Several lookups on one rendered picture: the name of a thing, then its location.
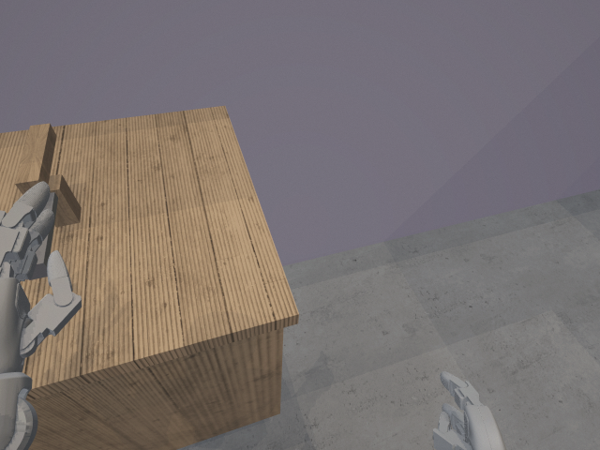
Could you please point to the right robot hand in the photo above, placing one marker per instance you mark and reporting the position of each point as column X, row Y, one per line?
column 476, row 429

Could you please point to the counter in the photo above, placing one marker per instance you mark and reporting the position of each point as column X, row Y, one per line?
column 184, row 298

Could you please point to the left robot hand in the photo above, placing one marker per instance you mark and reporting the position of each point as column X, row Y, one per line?
column 22, row 231

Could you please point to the robot left forearm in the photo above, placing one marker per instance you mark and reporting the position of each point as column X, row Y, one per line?
column 18, row 418

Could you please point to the tap lever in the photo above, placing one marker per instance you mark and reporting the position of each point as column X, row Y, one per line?
column 44, row 251

